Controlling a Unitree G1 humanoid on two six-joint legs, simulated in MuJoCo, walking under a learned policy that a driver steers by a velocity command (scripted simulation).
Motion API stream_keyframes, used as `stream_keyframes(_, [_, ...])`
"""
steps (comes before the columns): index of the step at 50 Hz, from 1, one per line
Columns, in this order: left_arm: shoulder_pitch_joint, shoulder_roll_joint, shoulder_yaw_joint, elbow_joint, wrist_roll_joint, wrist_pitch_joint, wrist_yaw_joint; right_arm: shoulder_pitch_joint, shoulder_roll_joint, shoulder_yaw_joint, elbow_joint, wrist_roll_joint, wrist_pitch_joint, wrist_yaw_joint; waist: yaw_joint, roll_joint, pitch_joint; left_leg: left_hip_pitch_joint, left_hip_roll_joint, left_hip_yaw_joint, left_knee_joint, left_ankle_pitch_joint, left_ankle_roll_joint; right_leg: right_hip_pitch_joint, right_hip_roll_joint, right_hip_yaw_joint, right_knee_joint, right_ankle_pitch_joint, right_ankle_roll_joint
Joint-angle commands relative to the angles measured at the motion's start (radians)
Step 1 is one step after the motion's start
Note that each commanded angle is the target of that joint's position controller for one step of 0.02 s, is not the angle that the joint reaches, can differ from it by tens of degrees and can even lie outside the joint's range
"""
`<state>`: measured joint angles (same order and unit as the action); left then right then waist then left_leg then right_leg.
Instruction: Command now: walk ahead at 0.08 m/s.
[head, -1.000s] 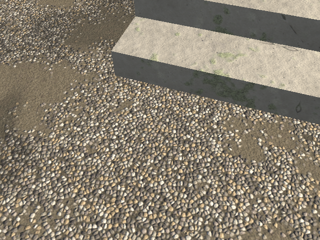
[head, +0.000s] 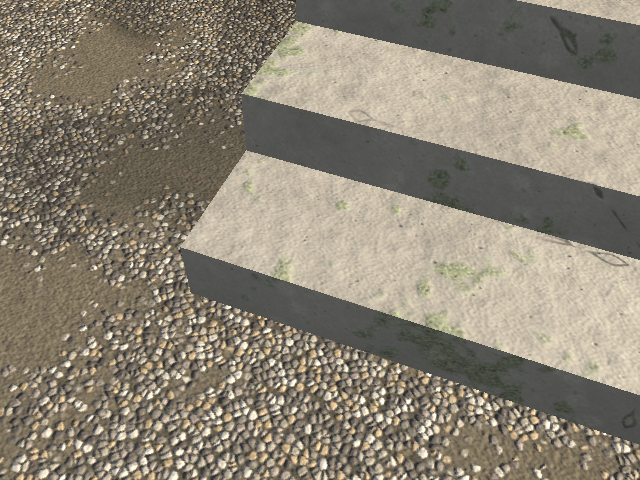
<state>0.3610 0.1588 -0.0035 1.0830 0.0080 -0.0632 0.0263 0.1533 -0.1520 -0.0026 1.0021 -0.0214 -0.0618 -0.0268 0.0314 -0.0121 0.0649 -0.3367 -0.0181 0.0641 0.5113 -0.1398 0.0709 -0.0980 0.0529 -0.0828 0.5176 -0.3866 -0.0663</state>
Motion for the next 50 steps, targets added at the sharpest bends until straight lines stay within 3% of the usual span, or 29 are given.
stream_keyframes(1, [0.184,0.069,0.014,0.031,-0.014,0.037,0.016,0.207,-0.105,-0.014,0.023,0.014,0.004,-0.005,-0.052,0.174,-0.183,0.305,0.378,-0.386,-0.126,0.673,0.251,-0.164,-0.036,0.054,0.230,-0.222,0.006])
stream_keyframes(2, [0.111,0.082,0.022,0.013,-0.003,0.048,0.014,0.165,-0.102,-0.010,0.018,0.008,0.009,-0.005,-0.047,0.154,-0.120,0.235,0.351,-0.379,-0.177,0.510,0.240,-0.187,-0.033,0.074,0.251,-0.241,0.013])
stream_keyframes(4, [0.050,0.053,0.019,0.009,0.008,0.071,0.007,0.103,-0.106,-0.006,0.013,0.001,0.022,-0.018,-0.017,0.114,-0.070,0.115,0.295,-0.320,-0.251,0.263,0.180,-0.148,-0.057,0.095,0.230,-0.168,0.031])
stream_keyframes(7, [0.091,0.012,0.007,0.047,0.008,0.083,0.010,0.050,-0.108,-0.007,0.017,0.010,0.033,-0.020,0.020,0.096,-0.072,0.053,0.206,-0.228,-0.267,0.050,0.095,-0.046,-0.050,0.068,0.071,-0.003,0.052])
stream_keyframes(9, [0.092,0.018,0.004,0.063,0.010,0.086,0.014,0.055,-0.115,-0.012,0.028,0.022,0.041,-0.015,0.019,0.074,-0.054,0.012,0.172,-0.209,-0.271,-0.169,0.048,0.009,-0.055,0.068,-0.067,0.134,0.051])
stream_keyframes(11, [0.050,0.052,0.003,0.042,0.020,0.079,0.015,0.084,-0.112,-0.019,0.039,0.030,0.051,-0.009,-0.014,0.062,0.010,-0.026,0.141,-0.213,-0.300,-0.325,-0.007,-0.042,-0.112,0.138,-0.144,0.101,0.040])
stream_keyframes(12, [0.038,0.057,0.004,0.049,0.012,0.073,0.013,0.090,-0.100,-0.021,0.044,0.028,0.056,-0.006,-0.027,0.003,0.063,0.020,0.115,-0.179,-0.287,-0.263,-0.014,-0.142,-0.113,0.144,-0.154,0.057,0.033])
stream_keyframes(14, [0.029,0.038,-0.002,0.053,0.005,0.058,0.014,0.125,-0.078,-0.018,0.066,0.016,0.055,-0.005,-0.040,-0.031,0.045,0.116,0.109,-0.161,-0.222,-0.132,-0.009,-0.176,-0.128,0.159,-0.196,0.076,0.030])
stream_keyframes(19, [0.026,0.045,-0.001,0.049,0.002,0.042,0.020,0.149,-0.069,-0.013,0.094,0.014,0.047,-0.001,-0.048,-0.009,0.010,0.167,0.102,-0.143,-0.183,-0.031,-0.008,-0.162,-0.144,0.174,-0.224,0.110,0.015])
stream_keyframes(21, [0.050,0.043,-0.001,0.055,0.004,0.043,0.018,0.161,-0.064,-0.010,0.105,0.014,0.049,-0.001,-0.042,-0.006,-0.001,0.165,0.091,-0.136,-0.182,-0.104,-0.010,-0.156,-0.138,0.174,-0.238,0.029,0.009])
stream_keyframes(23, [0.069,0.080,0.015,0.049,0.006,0.050,0.015,0.163,-0.083,-0.019,0.100,0.011,0.055,0.002,-0.034,-0.034,0.029,0.099,0.043,-0.100,-0.121,-0.327,0.003,-0.180,-0.129,0.198,-0.246,-0.217,-0.025])
stream_keyframes(24, [0.084,0.093,0.022,0.043,0.007,0.054,0.012,0.148,-0.086,-0.022,0.090,0.008,0.057,0.006,-0.021,-0.043,0.065,0.030,0.023,-0.086,-0.084,-0.402,0.009,-0.187,-0.149,0.238,-0.274,-0.333,-0.049])
stream_keyframes(26, [0.137,0.124,0.040,0.050,0.005,0.055,0.012,0.094,-0.040,-0.014,0.057,-0.002,0.050,0.019,0.010,-0.130,0.124,-0.100,-0.024,-0.002,0.090,-0.300,-0.005,-0.141,-0.270,0.397,-0.388,-0.447,-0.111])
stream_keyframes(27, [0.129,0.137,0.049,0.049,0.006,0.052,0.014,0.079,-0.035,-0.013,0.041,-0.015,0.042,0.025,0.011,-0.152,0.142,-0.139,0.006,0.002,0.185,-0.233,-0.005,-0.129,-0.335,0.452,-0.422,-0.415,-0.143])
stream_keyframes(29, [0.120,0.136,0.058,0.041,0.014,0.036,0.011,0.069,-0.068,-0.025,0.016,-0.015,0.025,0.036,-0.001,-0.106,0.128,-0.227,0.047,-0.027,0.265,-0.249,0.001,-0.052,-0.361,0.454,-0.426,-0.303,-0.162])
stream_keyframes(31, [0.106,0.134,0.063,0.037,0.014,0.020,0.007,0.060,-0.071,-0.030,-0.005,-0.007,0.006,0.044,-0.013,-0.095,0.122,-0.202,0.059,-0.024,0.205,-0.257,0.003,-0.034,-0.336,0.391,-0.388,-0.205,-0.148])
stream_keyframes(33, [0.089,0.137,0.068,0.033,0.010,0.011,0.004,0.080,-0.058,-0.033,-0.011,0.003,-0.006,0.046,-0.034,-0.093,0.109,-0.074,0.034,0.015,0.094,-0.227,0.005,-0.079,-0.295,0.318,-0.343,-0.137,-0.129])
stream_keyframes(35, [0.056,0.134,0.070,0.021,0.005,0.007,-0.001,0.236,-0.051,-0.043,0.043,0.008,-0.013,0.043,-0.099,-0.047,0.079,0.216,-0.025,0.055,-0.045,-0.161,0.006,-0.232,-0.229,0.232,-0.216,-0.077,-0.103])
stream_keyframes(36, [0.033,0.103,0.061,0.006,0.011,-0.003,-0.008,0.361,-0.089,-0.059,0.080,0.004,-0.020,0.033,-0.148,0.040,0.038,0.394,0.038,-0.053,-0.110,-0.209,0.016,-0.341,-0.170,0.154,-0.035,-0.001,-0.076])
stream_keyframes(37, [0.004,0.016,0.037,-0.046,0.002,-0.014,-0.022,0.495,-0.202,-0.086,0.097,-0.003,-0.024,0.020,-0.187,0.307,-0.022,0.537,0.294,-0.472,-0.315,-0.486,0.093,-0.539,-0.033,-0.002,0.322,-0.053,-0.018])
stream_keyframes(38, [-0.036,0.086,0.055,-0.079,0.026,-0.015,-0.031,0.542,-0.215,-0.089,0.125,0.002,-0.010,0.021,-0.175,0.302,0.000,0.485,0.408,-0.714,-0.400,-0.581,0.171,-0.650,-0.015,0.032,0.541,-0.159,-0.031])
stream_keyframes(39, [-0.085,0.100,0.061,-0.093,0.036,-0.014,-0.040,0.417,-0.172,-0.075,0.087,-0.003,-0.007,0.021,-0.111,0.143,0.074,0.383,0.391,-0.639,-0.386,-0.574,0.168,-0.673,-0.091,0.089,0.627,-0.067,-0.047])
stream_keyframes(40, [-0.096,0.078,0.056,-0.092,0.028,-0.018,-0.050,0.328,-0.151,-0.068,0.055,-0.002,-0.014,0.026,-0.078,0.072,0.087,0.313,0.350,-0.541,-0.392,-0.471,0.149,-0.646,-0.118,0.106,0.622,0.034,-0.048])
stream_keyframes(41, [-0.084,0.063,0.055,-0.085,0.021,-0.022,-0.055,0.282,-0.139,-0.063,0.038,0.001,-0.021,0.026,-0.048,0.048,0.077,0.280,0.309,-0.448,-0.405,-0.346,0.127,-0.602,-0.138,0.107,0.590,0.101,-0.040])
stream_keyframes(44, [-0.061,0.065,0.061,-0.073,0.025,-0.003,-0.063,0.304,-0.106,-0.046,0.055,0.005,-0.045,0.015,-0.019,0.058,0.031,0.308,0.246,-0.248,-0.398,-0.015,0.094,-0.566,-0.132,0.072,0.551,0.185,-0.010])
stream_keyframes(47, [-0.157,0.056,0.059,-0.106,0.019,0.012,-0.063,0.364,-0.104,-0.039,0.079,0.003,-0.054,0.008,-0.034,0.070,0.041,0.337,0.231,-0.128,-0.388,0.191,0.081,-0.628,-0.116,0.063,0.508,0.238,0.000])
stream_keyframes(50, [-0.290,0.047,0.050,-0.160,0.014,0.012,-0.066,0.359,-0.094,-0.029,0.079,0.000,-0.059,0.005,-0.046,0.077,0.072,0.308,0.210,-0.031,-0.396,0.289,0.068,-0.613,-0.097,0.033,0.340,0.313,0.003])
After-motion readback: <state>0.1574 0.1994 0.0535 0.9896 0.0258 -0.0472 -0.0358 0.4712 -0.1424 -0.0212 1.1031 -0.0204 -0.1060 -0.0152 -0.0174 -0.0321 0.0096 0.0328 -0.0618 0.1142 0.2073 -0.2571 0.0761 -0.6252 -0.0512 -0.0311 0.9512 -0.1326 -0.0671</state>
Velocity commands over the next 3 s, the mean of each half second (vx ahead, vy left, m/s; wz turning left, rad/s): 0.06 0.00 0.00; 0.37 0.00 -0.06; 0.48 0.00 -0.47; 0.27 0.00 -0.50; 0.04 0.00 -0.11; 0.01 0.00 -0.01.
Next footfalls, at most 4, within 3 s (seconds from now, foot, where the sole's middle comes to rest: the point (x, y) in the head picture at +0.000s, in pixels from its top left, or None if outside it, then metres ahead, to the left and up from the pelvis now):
0.20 right None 0.03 -0.11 -0.77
1.20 right None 0.46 -0.06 -0.77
1.76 left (322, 386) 0.69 0.03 -0.77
2.40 right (510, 332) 0.74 -0.35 -0.59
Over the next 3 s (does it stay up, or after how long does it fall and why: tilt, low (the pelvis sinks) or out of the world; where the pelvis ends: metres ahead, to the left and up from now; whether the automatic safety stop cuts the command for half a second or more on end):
stays up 0.69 -0.27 0.17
